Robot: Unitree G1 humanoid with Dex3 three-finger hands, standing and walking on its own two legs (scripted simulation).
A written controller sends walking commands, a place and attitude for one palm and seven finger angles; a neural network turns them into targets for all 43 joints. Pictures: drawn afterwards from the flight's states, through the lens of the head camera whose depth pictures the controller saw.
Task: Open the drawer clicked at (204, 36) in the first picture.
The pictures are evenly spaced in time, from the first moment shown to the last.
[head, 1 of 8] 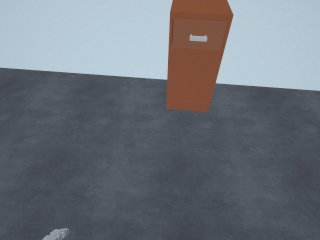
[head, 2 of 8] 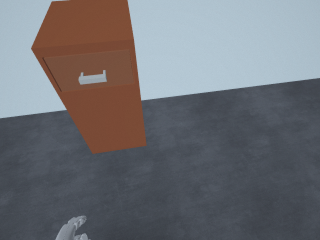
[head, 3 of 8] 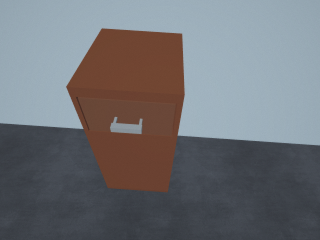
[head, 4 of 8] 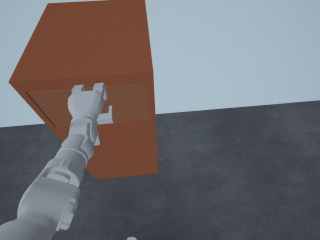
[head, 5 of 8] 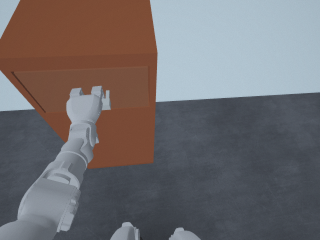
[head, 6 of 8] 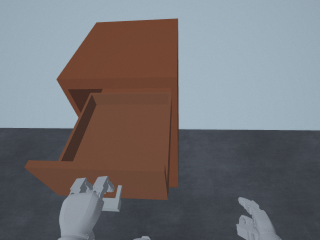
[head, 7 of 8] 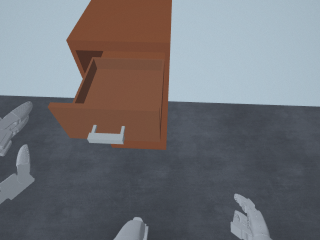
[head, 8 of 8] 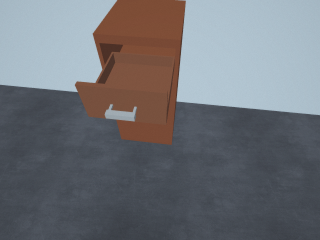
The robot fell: no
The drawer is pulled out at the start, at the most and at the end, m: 0.00 0.30 0.29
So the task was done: yes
